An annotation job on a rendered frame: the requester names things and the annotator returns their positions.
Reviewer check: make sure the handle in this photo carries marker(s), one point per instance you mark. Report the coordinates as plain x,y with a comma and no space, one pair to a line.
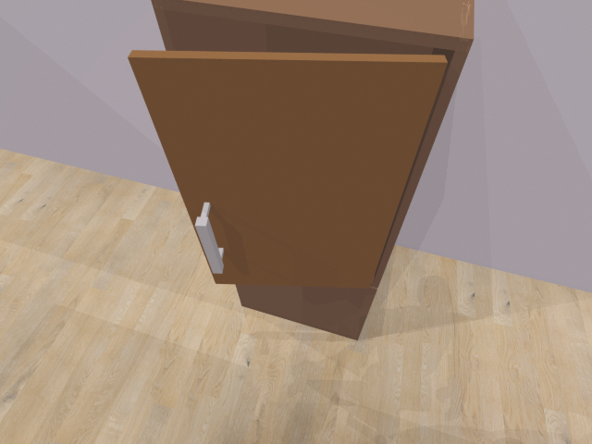
207,237

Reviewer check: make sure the cupboard door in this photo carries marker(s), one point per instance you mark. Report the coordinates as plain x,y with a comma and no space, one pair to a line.
303,157

